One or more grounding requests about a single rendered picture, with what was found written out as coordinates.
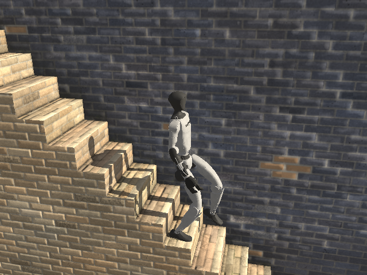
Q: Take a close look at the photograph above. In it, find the right robot upper arm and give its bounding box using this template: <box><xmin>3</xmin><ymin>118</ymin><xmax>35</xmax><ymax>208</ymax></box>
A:
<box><xmin>168</xmin><ymin>120</ymin><xmax>180</xmax><ymax>154</ymax></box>

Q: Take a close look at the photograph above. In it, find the robot right forearm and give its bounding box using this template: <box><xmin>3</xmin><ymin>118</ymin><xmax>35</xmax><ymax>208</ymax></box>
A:
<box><xmin>169</xmin><ymin>148</ymin><xmax>191</xmax><ymax>179</ymax></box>

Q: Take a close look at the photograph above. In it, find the robot foot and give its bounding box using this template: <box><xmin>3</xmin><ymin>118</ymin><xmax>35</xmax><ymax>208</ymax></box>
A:
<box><xmin>169</xmin><ymin>229</ymin><xmax>192</xmax><ymax>242</ymax></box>
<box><xmin>203</xmin><ymin>208</ymin><xmax>223</xmax><ymax>225</ymax></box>

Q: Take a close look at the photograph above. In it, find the left robot foot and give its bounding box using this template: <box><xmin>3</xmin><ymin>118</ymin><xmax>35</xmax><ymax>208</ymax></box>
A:
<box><xmin>203</xmin><ymin>208</ymin><xmax>223</xmax><ymax>225</ymax></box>

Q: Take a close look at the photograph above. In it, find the right robot hand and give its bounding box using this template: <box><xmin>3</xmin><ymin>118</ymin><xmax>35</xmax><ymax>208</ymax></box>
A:
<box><xmin>185</xmin><ymin>176</ymin><xmax>203</xmax><ymax>194</ymax></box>

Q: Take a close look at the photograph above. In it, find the right robot foot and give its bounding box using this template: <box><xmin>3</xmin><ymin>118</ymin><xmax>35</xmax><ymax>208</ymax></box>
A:
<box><xmin>169</xmin><ymin>229</ymin><xmax>192</xmax><ymax>242</ymax></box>

